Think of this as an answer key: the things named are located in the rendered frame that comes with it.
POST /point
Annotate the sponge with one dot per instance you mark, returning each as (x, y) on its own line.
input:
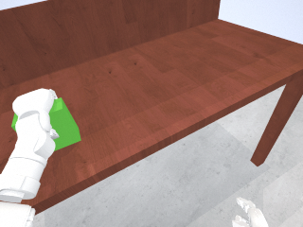
(62, 122)

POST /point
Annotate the robot left hand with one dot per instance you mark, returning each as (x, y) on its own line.
(41, 98)

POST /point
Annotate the robot right hand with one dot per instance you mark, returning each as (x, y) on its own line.
(254, 218)

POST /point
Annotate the left robot upper arm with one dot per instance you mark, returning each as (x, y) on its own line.
(16, 214)

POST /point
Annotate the left robot forearm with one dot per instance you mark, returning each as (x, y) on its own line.
(20, 179)

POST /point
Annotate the table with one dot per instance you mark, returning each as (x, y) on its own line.
(136, 76)

